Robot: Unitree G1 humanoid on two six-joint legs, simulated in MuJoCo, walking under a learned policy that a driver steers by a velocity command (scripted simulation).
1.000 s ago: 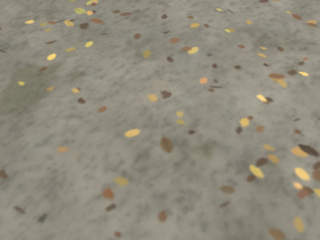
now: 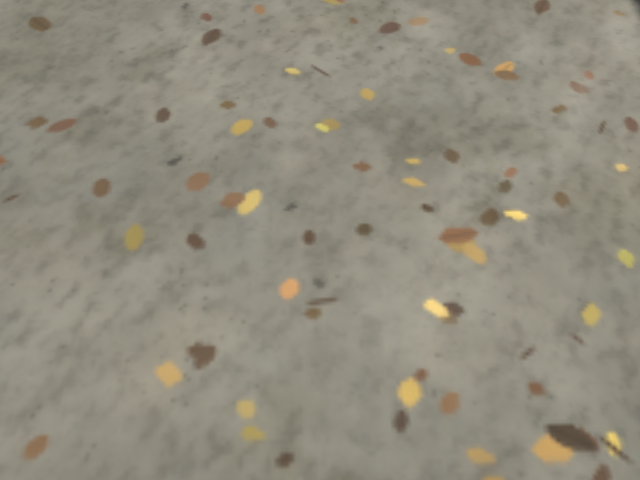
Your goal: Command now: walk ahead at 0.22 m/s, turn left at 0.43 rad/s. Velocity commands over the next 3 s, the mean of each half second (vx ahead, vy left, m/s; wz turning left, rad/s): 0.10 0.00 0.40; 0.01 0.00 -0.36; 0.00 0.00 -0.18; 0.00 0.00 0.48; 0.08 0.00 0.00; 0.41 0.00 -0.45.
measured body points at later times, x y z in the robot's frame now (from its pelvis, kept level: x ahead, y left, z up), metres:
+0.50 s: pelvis +0.14 -0.03 +0.01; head +0.16 -0.04 +0.46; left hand +0.24 +0.27 -0.08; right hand +0.35 -0.26 -0.09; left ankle +0.09 +0.08 -0.72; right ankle +0.21 -0.13 -0.73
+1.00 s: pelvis +0.15 -0.05 +0.01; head +0.19 -0.05 +0.46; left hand +0.33 +0.23 -0.08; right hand +0.26 -0.34 -0.10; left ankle +0.10 +0.08 -0.73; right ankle +0.17 -0.17 -0.69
